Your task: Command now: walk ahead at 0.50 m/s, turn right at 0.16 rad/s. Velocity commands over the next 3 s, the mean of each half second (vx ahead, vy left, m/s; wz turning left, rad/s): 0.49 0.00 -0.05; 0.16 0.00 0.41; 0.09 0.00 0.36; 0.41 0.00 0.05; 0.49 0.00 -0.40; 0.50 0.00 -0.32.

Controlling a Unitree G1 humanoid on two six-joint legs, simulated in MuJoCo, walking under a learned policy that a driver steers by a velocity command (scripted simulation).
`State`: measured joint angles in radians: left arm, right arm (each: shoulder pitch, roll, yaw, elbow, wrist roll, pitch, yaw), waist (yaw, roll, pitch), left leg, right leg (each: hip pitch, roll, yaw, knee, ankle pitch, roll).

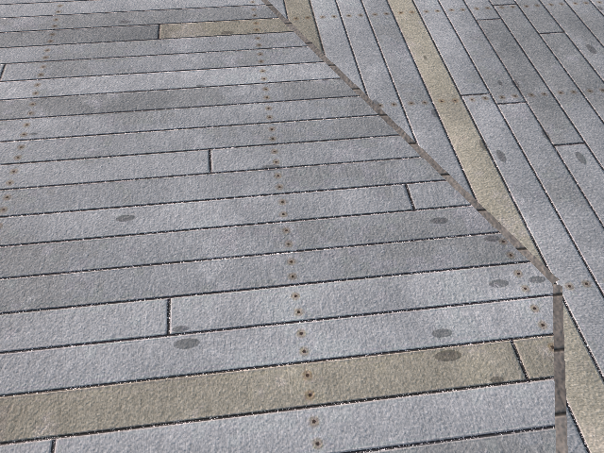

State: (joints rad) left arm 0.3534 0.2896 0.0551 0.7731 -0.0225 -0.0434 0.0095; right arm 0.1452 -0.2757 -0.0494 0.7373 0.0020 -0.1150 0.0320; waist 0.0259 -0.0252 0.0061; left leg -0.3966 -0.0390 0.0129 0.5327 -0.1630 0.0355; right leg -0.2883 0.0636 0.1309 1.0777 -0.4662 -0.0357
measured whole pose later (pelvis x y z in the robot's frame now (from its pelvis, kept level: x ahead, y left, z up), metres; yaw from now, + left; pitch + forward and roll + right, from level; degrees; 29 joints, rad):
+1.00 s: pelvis +0.41 -0.02 +0.00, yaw +15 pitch +2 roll -2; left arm 0.11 0.31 0.07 0.81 0.00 -0.01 0.02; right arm 0.14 -0.30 -0.08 0.66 -0.01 0.01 0.02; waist 0.00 -0.01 0.08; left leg -0.42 -0.01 0.01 0.57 -0.19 0.05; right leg -0.37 -0.02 -0.07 1.00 -0.54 0.04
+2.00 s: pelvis +0.60 +0.08 +0.02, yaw +25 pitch +2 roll +1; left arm 0.17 0.31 0.06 0.81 -0.01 -0.08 -0.02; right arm 0.38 -0.25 -0.05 0.81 0.00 -0.07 0.01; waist -0.04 -0.05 0.00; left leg -0.04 -0.05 0.03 0.23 -0.22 0.04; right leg -0.66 -0.11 0.02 0.89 -0.10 0.00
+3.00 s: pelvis +1.16 +0.24 +0.02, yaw +2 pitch +1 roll +1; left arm 0.18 0.29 0.05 0.70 0.00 -0.06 -0.01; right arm 0.36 -0.26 -0.05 0.81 0.01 -0.09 0.02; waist -0.06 -0.04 0.02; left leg -0.12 -0.05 0.01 0.29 -0.19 0.04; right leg -0.62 -0.08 0.05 0.87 -0.19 0.00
